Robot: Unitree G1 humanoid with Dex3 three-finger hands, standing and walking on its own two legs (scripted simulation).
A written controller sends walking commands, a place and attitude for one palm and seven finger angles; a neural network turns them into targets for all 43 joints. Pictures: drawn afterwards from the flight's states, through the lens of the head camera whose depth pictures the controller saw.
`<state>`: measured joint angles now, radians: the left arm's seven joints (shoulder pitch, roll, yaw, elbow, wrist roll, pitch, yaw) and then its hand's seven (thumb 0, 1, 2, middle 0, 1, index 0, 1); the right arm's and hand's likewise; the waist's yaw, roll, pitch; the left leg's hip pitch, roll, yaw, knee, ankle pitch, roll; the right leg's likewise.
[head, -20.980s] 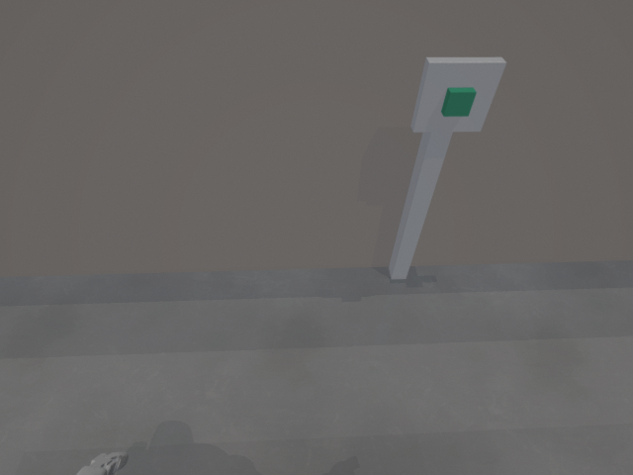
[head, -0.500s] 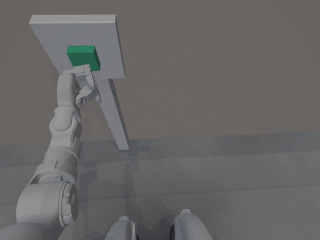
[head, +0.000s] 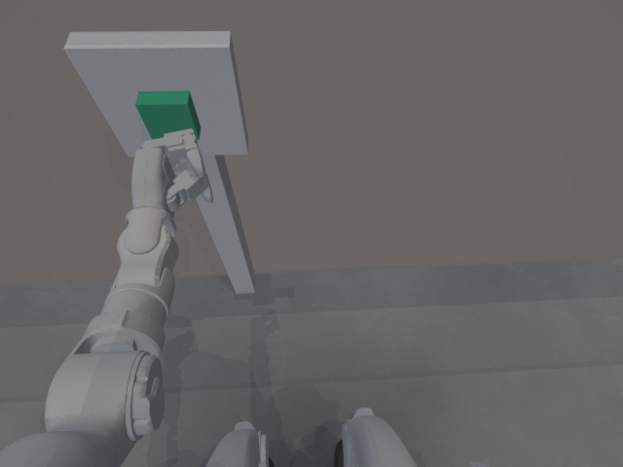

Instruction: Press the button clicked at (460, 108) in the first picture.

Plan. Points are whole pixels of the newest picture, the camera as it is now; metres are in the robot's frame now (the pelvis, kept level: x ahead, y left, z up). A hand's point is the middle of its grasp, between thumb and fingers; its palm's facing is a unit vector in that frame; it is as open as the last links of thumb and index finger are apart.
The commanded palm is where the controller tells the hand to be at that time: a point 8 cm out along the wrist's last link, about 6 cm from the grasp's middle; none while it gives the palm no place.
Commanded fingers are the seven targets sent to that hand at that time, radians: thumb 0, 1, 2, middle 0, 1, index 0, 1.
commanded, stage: press the button with the knuckle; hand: left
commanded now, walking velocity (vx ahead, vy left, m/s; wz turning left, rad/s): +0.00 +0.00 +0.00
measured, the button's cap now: (170, 114) +0.55 +0.16 +0.09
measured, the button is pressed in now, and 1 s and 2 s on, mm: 0 10 0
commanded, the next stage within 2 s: hold the button down briefly in 0.74 s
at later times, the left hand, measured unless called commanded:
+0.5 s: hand (202, 160) +0.50 +0.12 +0.06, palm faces +0.01 -1.00 -0.03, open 2.8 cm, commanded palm +0.49 +0.18 +0.06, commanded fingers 0.00 0.90 0.90 -1.30 -1.50 -1.30 -1.50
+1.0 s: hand (199, 157) +0.51 +0.13 +0.06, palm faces -0.01 -1.00 -0.04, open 2.8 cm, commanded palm +0.52 +0.17 +0.06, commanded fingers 0.00 0.90 0.90 -1.30 -1.50 -1.30 -1.50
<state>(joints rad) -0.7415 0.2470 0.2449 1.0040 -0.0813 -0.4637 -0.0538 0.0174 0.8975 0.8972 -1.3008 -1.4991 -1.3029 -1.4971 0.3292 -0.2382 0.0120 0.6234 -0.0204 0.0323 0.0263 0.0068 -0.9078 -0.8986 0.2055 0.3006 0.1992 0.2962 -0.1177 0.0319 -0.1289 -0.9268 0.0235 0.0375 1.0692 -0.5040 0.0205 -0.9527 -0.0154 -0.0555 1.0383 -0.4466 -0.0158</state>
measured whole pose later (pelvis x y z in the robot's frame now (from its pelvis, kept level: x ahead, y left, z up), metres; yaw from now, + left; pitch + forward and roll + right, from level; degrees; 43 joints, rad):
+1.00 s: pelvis -0.04 +0.01 -0.03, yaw +0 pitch +25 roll -3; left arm -1.10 0.44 0.31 1.31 0.00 -0.45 -0.07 -0.04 0.73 0.97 -1.30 -1.50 -1.39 -1.50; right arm 0.38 -0.27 0.06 0.64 -0.05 -0.01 0.01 0.01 -0.91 -0.90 0.21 0.30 0.20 0.30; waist -0.23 0.04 -0.11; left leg -1.16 0.02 0.00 1.20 -0.47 0.03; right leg -1.15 -0.02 -0.09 1.12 -0.40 -0.01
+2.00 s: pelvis +0.02 +0.00 +0.01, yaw +0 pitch +19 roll -1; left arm -0.47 0.19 0.16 0.72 -0.13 -0.46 -0.08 0.02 0.90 0.90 -1.30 -1.50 -1.30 -1.50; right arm 0.31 -0.25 -0.01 0.58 0.00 0.03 0.03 0.01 -0.91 -0.90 0.20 0.30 0.20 0.30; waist -0.07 0.03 -0.14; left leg -0.85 0.03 0.03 1.02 -0.51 0.02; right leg -0.87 0.00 -0.05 0.98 -0.45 -0.01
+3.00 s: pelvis +0.02 +0.00 +0.07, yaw +1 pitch +0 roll +0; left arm 0.24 0.28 0.08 -0.12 -0.07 -0.08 0.06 0.02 0.89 0.90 -1.30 -1.50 -1.30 -1.50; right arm 0.18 -0.22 0.06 0.55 0.03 -0.05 -0.10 0.01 -0.91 -0.90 0.21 0.30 0.20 0.30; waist 0.04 0.05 -0.02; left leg -0.22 0.00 0.03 0.56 -0.33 0.02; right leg -0.25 -0.02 -0.06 0.55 -0.30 -0.01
